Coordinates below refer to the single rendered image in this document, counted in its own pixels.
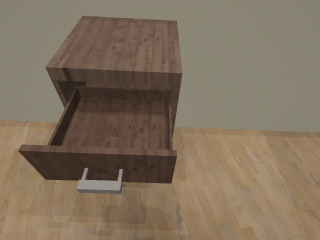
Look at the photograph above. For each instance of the drawer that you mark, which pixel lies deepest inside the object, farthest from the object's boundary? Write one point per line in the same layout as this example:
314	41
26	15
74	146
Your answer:
107	129

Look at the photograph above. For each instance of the handle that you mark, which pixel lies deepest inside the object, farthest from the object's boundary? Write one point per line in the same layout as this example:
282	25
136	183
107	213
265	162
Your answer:
100	186

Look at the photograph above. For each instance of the cabinet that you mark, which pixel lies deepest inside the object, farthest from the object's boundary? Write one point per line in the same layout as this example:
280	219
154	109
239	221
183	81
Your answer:
113	52

